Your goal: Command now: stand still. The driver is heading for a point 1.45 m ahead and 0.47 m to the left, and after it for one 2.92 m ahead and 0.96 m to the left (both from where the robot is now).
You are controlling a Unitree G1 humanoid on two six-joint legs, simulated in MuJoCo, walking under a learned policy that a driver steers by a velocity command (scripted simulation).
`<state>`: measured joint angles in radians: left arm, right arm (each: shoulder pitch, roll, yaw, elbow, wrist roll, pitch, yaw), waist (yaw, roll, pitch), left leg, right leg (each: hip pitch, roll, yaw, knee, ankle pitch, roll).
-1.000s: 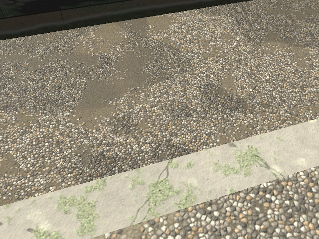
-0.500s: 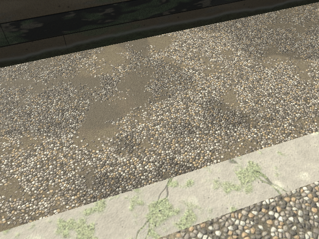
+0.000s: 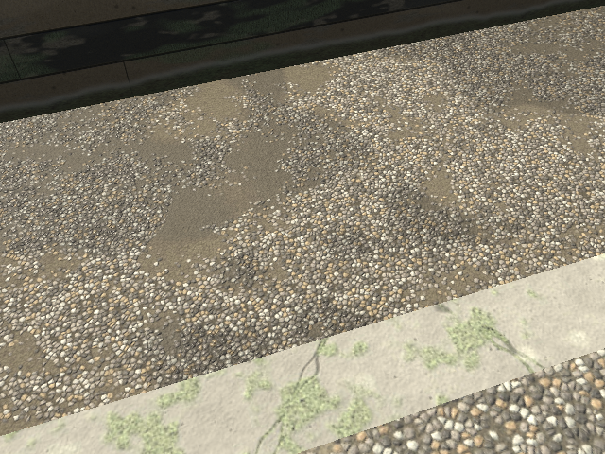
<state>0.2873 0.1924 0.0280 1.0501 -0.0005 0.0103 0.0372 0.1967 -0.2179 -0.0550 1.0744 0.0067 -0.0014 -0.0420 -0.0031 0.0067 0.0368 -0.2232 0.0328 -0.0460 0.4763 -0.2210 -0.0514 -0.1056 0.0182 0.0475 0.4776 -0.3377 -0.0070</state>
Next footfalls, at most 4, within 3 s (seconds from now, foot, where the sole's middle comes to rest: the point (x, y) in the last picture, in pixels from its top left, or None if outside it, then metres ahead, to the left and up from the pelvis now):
1.20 right None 0.39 -0.09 -0.77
1.74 left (270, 431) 0.57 0.11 -0.77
2.26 right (335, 411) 0.62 -0.03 -0.77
2.68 left None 0.46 0.14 -0.77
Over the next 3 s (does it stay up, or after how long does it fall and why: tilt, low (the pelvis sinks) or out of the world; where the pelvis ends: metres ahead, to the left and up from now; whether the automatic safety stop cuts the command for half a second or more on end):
stays up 0.53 0.05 -0.01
